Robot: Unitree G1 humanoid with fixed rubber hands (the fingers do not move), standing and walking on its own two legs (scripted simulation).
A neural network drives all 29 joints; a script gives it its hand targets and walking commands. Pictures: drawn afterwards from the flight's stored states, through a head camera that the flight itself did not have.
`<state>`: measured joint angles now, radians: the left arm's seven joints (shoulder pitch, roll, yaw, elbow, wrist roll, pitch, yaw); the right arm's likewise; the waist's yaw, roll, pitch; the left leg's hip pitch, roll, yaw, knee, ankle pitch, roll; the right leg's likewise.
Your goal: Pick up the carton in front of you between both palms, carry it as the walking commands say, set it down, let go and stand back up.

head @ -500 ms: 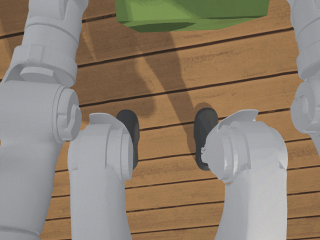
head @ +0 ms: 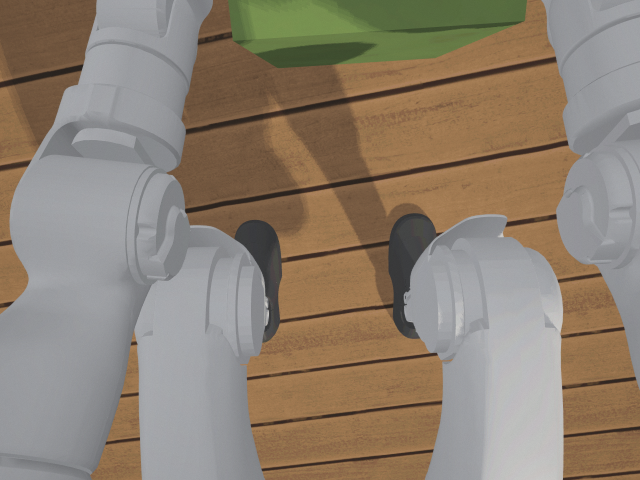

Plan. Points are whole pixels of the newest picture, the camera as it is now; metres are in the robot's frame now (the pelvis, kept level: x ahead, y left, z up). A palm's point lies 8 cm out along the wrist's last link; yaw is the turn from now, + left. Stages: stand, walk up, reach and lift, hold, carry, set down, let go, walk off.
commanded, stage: reach and lift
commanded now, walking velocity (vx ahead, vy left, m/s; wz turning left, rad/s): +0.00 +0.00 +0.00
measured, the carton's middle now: out of the picture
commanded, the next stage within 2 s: none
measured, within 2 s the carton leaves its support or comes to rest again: leaves its support in 0.30 s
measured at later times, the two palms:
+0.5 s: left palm out of the picture +0.56 +0.10 -0.07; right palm out of the picture +0.54 -0.20 -0.07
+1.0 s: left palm out of the picture +0.51 +0.11 +0.09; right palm out of the picture +0.49 -0.19 +0.09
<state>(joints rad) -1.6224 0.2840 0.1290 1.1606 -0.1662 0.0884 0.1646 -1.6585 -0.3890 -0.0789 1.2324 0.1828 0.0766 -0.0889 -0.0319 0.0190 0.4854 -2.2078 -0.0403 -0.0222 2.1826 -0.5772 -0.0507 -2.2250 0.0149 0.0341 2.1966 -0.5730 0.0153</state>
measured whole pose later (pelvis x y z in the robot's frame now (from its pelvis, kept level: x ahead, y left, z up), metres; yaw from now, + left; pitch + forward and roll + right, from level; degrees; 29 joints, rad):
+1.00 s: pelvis +0.00 +0.01 +0.14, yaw -2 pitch +42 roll +1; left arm -1.05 -0.04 0.49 0.61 0.23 0.43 0.07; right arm -1.07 -0.03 -0.47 0.64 -0.24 0.44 0.00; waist -0.03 0.03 -0.14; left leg -1.95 -0.07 -0.06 1.70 -0.48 -0.05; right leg -1.97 0.04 0.06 1.69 -0.46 0.04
